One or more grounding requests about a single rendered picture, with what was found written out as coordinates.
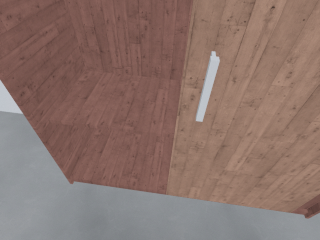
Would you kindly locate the wardrobe door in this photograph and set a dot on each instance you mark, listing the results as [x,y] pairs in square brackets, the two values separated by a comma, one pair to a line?
[310,203]
[259,142]

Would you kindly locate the handle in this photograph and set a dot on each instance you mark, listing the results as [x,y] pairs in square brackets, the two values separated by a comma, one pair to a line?
[207,86]

